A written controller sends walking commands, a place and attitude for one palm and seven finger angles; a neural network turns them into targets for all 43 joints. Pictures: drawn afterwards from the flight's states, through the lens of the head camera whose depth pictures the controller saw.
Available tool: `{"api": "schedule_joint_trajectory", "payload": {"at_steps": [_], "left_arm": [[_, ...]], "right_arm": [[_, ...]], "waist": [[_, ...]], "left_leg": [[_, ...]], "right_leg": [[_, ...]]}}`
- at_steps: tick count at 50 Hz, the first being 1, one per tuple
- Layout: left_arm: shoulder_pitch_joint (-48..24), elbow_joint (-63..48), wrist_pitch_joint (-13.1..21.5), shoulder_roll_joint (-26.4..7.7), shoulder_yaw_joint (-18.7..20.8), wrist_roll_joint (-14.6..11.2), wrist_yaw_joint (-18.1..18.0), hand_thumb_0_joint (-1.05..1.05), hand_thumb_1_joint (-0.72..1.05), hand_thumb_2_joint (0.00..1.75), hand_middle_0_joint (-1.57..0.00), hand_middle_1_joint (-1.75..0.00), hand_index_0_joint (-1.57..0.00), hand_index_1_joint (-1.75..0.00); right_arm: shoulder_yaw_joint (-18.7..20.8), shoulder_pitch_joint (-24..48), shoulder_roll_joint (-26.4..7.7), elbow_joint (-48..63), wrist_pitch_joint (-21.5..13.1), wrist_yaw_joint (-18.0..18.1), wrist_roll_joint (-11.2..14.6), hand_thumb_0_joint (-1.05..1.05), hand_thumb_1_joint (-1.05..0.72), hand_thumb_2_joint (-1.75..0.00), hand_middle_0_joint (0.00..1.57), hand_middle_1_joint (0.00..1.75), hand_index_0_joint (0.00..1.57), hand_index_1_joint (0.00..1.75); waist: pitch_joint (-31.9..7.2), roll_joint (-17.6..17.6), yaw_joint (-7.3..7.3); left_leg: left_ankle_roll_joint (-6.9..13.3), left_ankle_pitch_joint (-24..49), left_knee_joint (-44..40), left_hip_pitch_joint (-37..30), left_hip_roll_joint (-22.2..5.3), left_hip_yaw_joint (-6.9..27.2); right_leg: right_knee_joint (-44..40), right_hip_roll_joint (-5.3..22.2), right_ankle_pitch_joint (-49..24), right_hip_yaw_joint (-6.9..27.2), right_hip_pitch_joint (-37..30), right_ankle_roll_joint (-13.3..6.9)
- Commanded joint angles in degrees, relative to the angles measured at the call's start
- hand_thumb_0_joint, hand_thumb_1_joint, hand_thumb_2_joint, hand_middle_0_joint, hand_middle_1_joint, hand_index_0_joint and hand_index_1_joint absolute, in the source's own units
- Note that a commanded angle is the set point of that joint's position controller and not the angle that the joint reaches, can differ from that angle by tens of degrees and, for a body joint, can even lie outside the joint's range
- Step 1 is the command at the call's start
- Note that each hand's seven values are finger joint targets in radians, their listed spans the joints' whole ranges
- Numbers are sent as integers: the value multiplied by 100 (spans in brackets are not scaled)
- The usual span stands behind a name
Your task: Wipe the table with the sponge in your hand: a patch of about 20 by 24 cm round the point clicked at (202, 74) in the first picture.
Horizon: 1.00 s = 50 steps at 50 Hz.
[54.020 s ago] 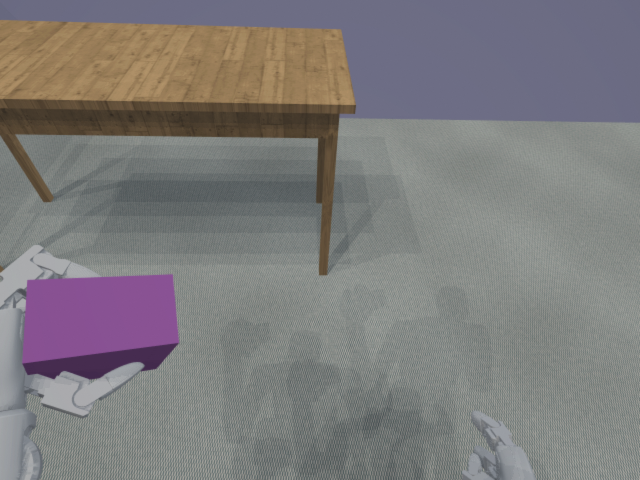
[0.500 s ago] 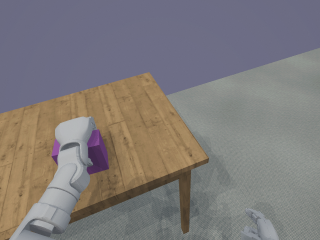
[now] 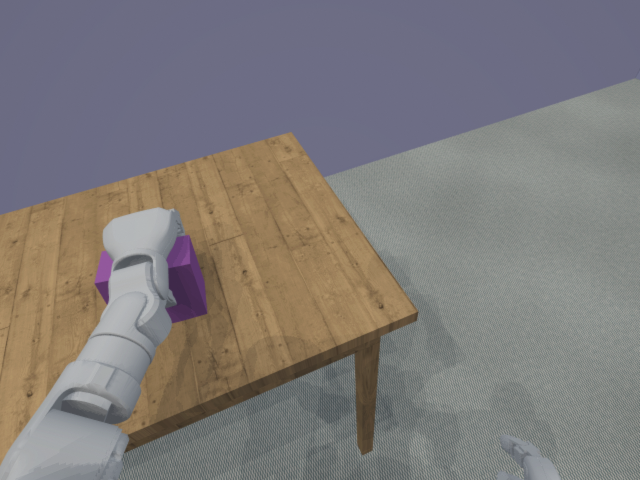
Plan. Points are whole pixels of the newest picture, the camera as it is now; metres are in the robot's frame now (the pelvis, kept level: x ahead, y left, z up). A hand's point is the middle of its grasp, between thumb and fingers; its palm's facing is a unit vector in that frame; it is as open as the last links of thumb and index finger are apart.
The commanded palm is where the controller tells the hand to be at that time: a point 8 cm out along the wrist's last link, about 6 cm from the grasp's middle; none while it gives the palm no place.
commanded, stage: wipe forward along the third lane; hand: left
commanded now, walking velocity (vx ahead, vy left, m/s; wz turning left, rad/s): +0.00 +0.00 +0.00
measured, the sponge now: (160, 292) +0.36 +0.27 +0.03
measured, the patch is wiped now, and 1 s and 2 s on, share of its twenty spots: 0.95 1.00 1.00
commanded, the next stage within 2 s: wipe back along the third lane in 0.58 s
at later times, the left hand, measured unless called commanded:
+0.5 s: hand (149, 235) +0.43 +0.29 +0.08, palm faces -0.08 -0.03 -1.00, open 10.3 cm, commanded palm +0.41 +0.29 +0.11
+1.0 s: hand (144, 236) +0.43 +0.30 +0.08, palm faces +0.00 -0.03 -1.00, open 10.4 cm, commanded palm +0.39 +0.28 +0.11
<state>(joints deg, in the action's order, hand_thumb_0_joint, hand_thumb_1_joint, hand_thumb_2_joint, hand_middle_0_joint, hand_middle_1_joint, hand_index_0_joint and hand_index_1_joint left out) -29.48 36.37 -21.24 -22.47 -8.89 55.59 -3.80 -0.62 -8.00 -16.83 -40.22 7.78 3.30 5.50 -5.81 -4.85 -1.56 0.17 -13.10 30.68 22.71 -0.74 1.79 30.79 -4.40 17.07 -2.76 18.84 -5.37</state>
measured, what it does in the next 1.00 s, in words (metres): shifts its weight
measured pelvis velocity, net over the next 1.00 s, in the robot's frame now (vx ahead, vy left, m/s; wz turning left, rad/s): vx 0.02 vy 0.06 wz -0.01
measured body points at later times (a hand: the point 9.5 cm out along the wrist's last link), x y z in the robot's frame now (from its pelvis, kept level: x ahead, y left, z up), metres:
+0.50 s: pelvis +0.01 +0.03 +0.00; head +0.03 +0.01 +0.45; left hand +0.43 +0.29 +0.14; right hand +0.13 -0.24 -0.13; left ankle +0.03 +0.14 -0.73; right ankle -0.02 -0.06 -0.73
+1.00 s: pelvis +0.02 +0.06 +0.00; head +0.03 +0.05 +0.45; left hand +0.42 +0.30 +0.13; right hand +0.14 -0.18 -0.13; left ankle +0.03 +0.14 -0.73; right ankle -0.02 -0.06 -0.73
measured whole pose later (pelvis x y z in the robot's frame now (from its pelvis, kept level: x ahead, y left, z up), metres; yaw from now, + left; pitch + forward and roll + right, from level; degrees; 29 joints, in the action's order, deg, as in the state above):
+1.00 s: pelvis +0.02 +0.06 +0.00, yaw -1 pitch +8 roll -1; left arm -37.9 45.8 -24.7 -19.4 -11.1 55.8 -10.9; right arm -0.3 -10.8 -14.4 -41.0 10.7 0.4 4.9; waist -8.1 -3.6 -0.6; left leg 3.0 -14.4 31.3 25.0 1.9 -0.1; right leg 28.1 -1.6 16.5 -0.9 19.6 -0.8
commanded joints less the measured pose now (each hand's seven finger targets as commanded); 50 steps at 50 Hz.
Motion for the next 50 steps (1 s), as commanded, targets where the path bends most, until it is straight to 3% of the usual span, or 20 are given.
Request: {"api": "schedule_joint_trajectory", "payload": {"at_steps": [1,3,4,8,9,13,14,15,19,22,27,29,32,34,37,39,42,44,48,50], "left_arm": [[-1670,77,-24,-1151,239,181,-135,0,10,130,-120,-160,-120,-160],[-1739,164,1,-1061,175,224,-151,0,10,130,-120,-160,-120,-160],[-1693,211,11,-1365,462,221,-155,0,10,130,-120,-160,-120,-160],[-2187,605,65,-1408,342,304,-183,0,10,130,-120,-160,-120,-160],[-2174,612,92,-1607,536,291,-169,0,10,130,-120,-160,-120,-160],[-2372,788,177,-1429,345,354,-191,0,10,130,-120,-160,-120,-160],[-2224,846,192,-1734,656,351,-183,0,10,130,-120,-160,-120,-160],[-2319,878,210,-1553,440,370,-187,0,10,130,-120,-160,-120,-160],[-2262,948,263,-1691,648,356,-189,0,10,130,-120,-160,-120,-160],[-2117,881,305,-1352,429,350,-255,0,10,130,-120,-160,-120,-160],[-2369,993,243,-1148,292,389,-375,0,10,130,-120,-160,-120,-160],[-2441,1084,191,-1397,529,340,-415,0,10,130,-120,-160,-120,-160],[-2831,1407,130,-1385,400,383,-482,0,10,130,-120,-160,-120,-160],[-3055,1438,140,-1429,440,412,-483,0,10,130,-120,-160,-120,-160],[-2536,1280,107,-715,0,399,-491,0,10,130,-120,-160,-120,-160],[-2500,1080,82,-760,107,366,-476,0,10,130,-120,-160,-120,-160],[-2391,921,-29,-165,-285,211,-538,0,10,130,-120,-160,-120,-160],[-2091,875,-168,-406,28,87,-562,0,10,130,-120,-160,-120,-160],[-2057,575,-459,-48,-327,-33,-533,0,10,130,-120,-160,-120,-160],[-2014,537,-589,-214,-253,57,-492,0,10,130,-120,-160,-120,-160]], "right_arm": [[191,612,-643,754,-244,49,6,0,-90,-90,20,30,20,30],[203,557,-637,735,-237,19,4,0,-90,-90,20,30,20,30],[192,603,-660,756,-223,35,-14,0,-90,-90,20,30,20,30],[192,435,-666,663,-183,39,-6,0,-90,-90,20,30,20,30],[180,444,-689,675,-174,48,-17,0,-90,-90,20,30,20,30],[220,279,-681,655,-141,5,-25,0,-90,-90,20,30,20,30],[221,273,-708,663,-125,5,-44,0,-90,-90,20,30,20,30],[223,225,-703,671,-106,11,-41,0,-90,-90,20,30,20,30],[257,156,-734,653,-87,-32,-48,0,-90,-90,20,30,20,30],[306,85,-718,675,-74,-72,-65,0,-90,-90,20,30,20,30],[327,59,-725,593,-38,-117,-63,0,-90,-90,20,30,20,30],[306,100,-747,562,-32,-108,-69,0,-90,-90,20,30,20,30],[305,-3,-756,479,-27,-103,-68,0,-90,-90,20,30,20,30],[295,-8,-748,461,-37,-92,-82,0,-90,-90,20,30,20,30],[340,-15,-648,572,-33,-173,-105,0,-90,-90,20,30,20,30],[317,89,-644,624,-20,-182,-119,0,-90,-90,20,30,20,30],[336,142,-587,670,-11,-232,-97,0,-90,-90,20,30,20,30],[306,297,-625,682,5,-238,-98,0,-90,-90,20,30,20,30],[273,451,-576,728,43,-262,-43,0,-90,-90,20,30,20,30],[258,491,-610,711,84,-258,-47,0,-90,-90,20,30,20,30]], "waist": [[-825,1041,161],[-889,904,164],[-957,877,79],[-888,988,247],[-982,862,145],[-1139,809,252],[-1230,731,129],[-1201,789,232],[-1320,708,142],[-1408,842,205],[-1177,773,282],[-1182,715,200],[-1090,909,349],[-1166,631,306],[-1557,490,216],[-1670,350,127],[-1482,549,238],[-1418,602,75],[-1227,755,172],[-1132,672,149]], "left_leg": [[300,283,-103,-111,304,-197],[301,402,-85,-186,296,-196],[300,432,-117,-152,297,-155],[306,318,-83,-56,284,-212],[292,367,-128,-41,290,-160],[310,575,-43,-117,280,-240],[296,660,-71,-74,283,-179],[308,667,-57,-95,283,-211],[294,884,-84,-138,256,-173],[315,1086,-12,-233,251,-244],[295,1096,-56,-327,202,-162],[281,1046,-135,-312,182,-91],[279,838,-143,-263,166,-81],[263,871,-183,-349,141,-7],[244,1171,-109,-707,110,-15],[222,1274,-132,-805,78,72],[230,1160,-140,-896,58,85],[215,1233,-211,-849,40,120],[223,1097,-280,-909,61,91],[214,1136,-304,-928,65,140]], "right_leg": [[-736,400,-1307,673,-377,389],[-693,391,-1479,607,-339,363],[-726,378,-1516,704,-415,332],[-737,408,-1366,644,-334,389],[-728,382,-1421,688,-391,336],[-645,405,-1784,579,-442,363],[-635,379,-1877,628,-535,311],[-607,384,-1858,540,-517,340],[-593,361,-2109,527,-558,283],[-544,362,-2439,444,-610,314],[-538,301,-2104,313,-215,266],[-573,280,-1879,309,-166,226],[-577,268,-1525,236,4,274],[-565,251,-1346,231,148,215],[-511,212,-1431,151,94,194],[-501,190,-1394,158,106,136],[-546,164,-1207,79,244,184],[-570,168,-1307,85,115,149],[-645,176,-1224,51,47,198],[-609,164,-1188,26,32,158]]}}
